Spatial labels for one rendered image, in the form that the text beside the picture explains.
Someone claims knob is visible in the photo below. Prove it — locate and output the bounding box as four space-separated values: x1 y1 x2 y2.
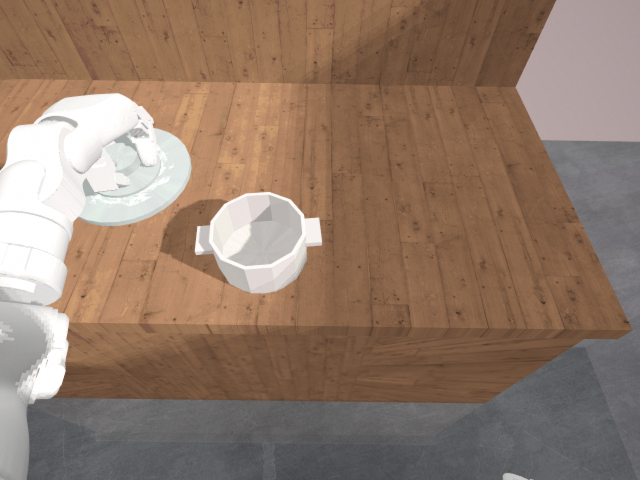
105 143 141 176

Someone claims robot left hand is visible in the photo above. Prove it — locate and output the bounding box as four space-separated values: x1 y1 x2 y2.
42 93 158 192

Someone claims left robot forearm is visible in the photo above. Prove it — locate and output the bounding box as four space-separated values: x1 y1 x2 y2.
0 111 103 306

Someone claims pot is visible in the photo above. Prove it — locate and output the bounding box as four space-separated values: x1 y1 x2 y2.
195 192 322 293

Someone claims robot left upper arm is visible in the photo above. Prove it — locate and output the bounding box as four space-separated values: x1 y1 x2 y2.
0 301 69 480

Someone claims table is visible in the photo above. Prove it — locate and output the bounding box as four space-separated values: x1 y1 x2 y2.
0 0 632 403

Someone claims lid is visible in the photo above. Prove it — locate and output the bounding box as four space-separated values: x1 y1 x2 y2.
77 128 192 226

